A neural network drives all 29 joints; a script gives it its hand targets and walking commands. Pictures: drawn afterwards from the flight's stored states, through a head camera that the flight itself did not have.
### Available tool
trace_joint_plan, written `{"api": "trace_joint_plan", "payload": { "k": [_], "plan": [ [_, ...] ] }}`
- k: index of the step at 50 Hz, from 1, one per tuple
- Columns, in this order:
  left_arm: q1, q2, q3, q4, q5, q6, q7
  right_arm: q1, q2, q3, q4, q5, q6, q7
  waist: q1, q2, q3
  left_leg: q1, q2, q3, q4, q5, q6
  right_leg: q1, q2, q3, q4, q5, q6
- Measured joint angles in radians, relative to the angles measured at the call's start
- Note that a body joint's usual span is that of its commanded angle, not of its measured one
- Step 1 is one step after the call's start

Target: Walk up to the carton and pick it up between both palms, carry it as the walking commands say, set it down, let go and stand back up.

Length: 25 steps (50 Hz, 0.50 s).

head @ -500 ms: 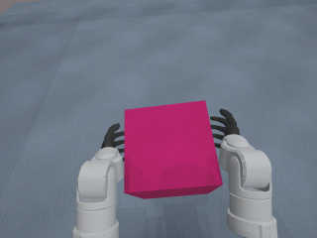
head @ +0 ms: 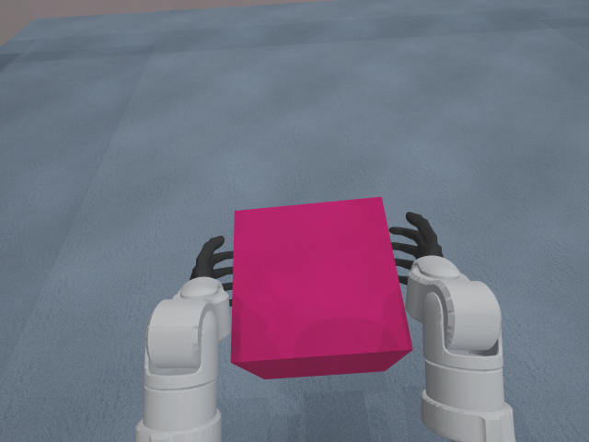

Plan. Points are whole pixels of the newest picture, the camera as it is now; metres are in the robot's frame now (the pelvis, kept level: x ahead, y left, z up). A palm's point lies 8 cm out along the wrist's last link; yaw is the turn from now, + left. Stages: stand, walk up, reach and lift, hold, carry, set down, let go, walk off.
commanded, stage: carry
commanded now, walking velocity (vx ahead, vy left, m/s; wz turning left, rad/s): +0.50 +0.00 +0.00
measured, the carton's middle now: (316, 298) +0.31 -0.01 +0.02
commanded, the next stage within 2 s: none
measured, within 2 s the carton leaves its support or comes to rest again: neither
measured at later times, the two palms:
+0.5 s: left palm (202, 204) +0.44 +0.16 +0.09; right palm (372, 183) +0.46 -0.10 +0.11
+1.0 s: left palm (230, 105) +0.73 +0.15 +0.09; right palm (356, 91) +0.75 -0.11 +0.10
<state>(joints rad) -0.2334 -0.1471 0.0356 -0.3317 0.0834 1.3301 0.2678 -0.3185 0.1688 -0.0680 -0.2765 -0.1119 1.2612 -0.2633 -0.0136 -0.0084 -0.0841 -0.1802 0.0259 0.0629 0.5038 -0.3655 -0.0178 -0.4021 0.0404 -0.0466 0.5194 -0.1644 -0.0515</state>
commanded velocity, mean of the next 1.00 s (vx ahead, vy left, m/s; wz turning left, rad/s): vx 0.45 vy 0.00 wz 0.00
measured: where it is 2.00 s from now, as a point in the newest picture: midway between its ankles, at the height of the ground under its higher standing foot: (297, 314)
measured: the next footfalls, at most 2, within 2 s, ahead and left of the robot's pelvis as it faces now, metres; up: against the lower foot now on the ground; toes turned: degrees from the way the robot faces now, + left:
left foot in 0.62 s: +0.32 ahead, +0.17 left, +0.00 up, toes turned +6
right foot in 0.96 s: +0.58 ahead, -0.07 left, +0.00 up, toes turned -2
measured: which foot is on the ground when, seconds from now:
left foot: down 0.00-0.42, up 0.44-0.60, down 0.62-0.98, up 1.00-1.00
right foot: down 0.00-0.64, up 0.66-0.94, down 0.96-1.00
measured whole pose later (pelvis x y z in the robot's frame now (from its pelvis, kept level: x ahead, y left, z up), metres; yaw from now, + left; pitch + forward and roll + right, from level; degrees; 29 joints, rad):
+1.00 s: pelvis +0.46 +0.02 -0.01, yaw +2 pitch +2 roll +1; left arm -0.24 -0.15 0.03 -0.33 0.08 1.30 0.28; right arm -0.31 0.17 -0.07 -0.29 -0.12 1.25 -0.26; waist -0.01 0.00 -0.08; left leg -0.07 0.08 0.09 0.65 -0.47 -0.02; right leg -0.47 -0.02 -0.08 0.62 -0.16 -0.03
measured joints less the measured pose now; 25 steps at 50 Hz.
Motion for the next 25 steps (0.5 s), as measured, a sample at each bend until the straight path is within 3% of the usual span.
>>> {"api": "trace_joint_plan", "payload": {
  "k": [7,11,18,20,23,25],
  "plan": [
    [-0.003,-0.001,-0.004,0.002,0.0,-0.011,0.002,0.003,-0.001,0.0,-0.006,0.0,-0.005,-0.001,0.0,0.009,0.0,-0.047,0.008,0.0,0.061,-0.067,0.0,0.003,0.002,-0.005,0.0,-0.039,-0.019],
    [-0.002,-0.001,-0.008,0.002,0.0,-0.016,0.005,0.013,-0.003,0.0,-0.009,0.005,-0.011,-0.001,0.0,0.01,-0.002,-0.03,0.009,0.0,0.005,-0.008,0.007,0.029,0.001,-0.005,0.0,-0.07,0.001],
    [-0.005,-0.001,-0.008,-0.01,0.0,-0.028,0.013,0.012,-0.003,0.0,-0.015,0.012,-0.025,0.0,0.0,0.016,-0.006,0.048,0.014,0.0,-0.027,-0.076,0.022,0.051,0.001,-0.015,0.017,-0.127,0.017],
    [-0.005,0.0,-0.011,-0.01,0.0,-0.03,0.015,0.014,-0.004,0.0,-0.015,0.012,-0.027,0.0,0.002,0.015,-0.005,0.023,0.018,0.002,0.066,-0.072,0.022,0.077,0.001,-0.016,0.017,-0.149,0.014],
    [-0.01,-0.002,-0.014,-0.01,0.0,-0.035,0.018,0.015,-0.005,0.0,-0.021,0.01,-0.031,-0.001,0.003,-0.003,-0.003,-0.132,0.015,0.003,0.371,-0.079,0.022,0.124,-0.014,-0.015,0.01,-0.196,0.008],
    [-0.01,-0.002,-0.014,-0.01,0.0,-0.035,0.019,0.015,-0.005,0.0,-0.021,0.01,-0.03,-0.001,0.002,-0.013,-0.004,-0.229,0.016,0.001,0.406,-0.124,0.022,0.164,-0.028,-0.016,-0.016,-0.212,0.012]
  ]
}}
